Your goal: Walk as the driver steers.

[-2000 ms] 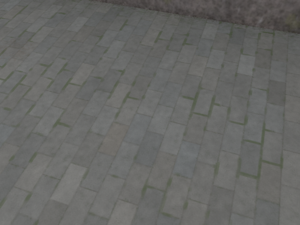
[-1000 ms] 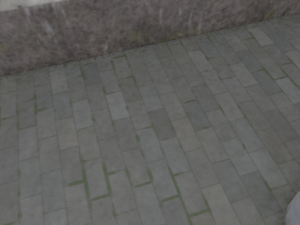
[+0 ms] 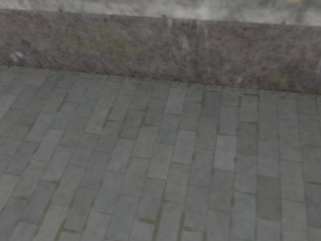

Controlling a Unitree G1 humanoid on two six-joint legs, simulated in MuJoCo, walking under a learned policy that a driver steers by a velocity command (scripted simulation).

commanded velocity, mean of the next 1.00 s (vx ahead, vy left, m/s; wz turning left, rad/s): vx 0.00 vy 0.00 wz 0.13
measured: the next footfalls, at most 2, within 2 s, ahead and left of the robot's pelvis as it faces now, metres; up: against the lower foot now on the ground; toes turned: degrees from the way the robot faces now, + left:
left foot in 0.38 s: +0.01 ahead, +0.11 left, +0.00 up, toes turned +14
right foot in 0.90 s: +0.00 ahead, -0.07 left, +0.00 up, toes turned +5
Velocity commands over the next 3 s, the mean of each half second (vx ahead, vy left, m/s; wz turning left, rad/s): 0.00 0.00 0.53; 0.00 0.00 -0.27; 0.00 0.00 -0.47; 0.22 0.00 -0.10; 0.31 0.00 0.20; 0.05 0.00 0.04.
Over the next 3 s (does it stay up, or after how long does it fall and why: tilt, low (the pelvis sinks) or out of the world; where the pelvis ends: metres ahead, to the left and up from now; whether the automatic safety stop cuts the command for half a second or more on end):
stays up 0.35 -0.03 0.00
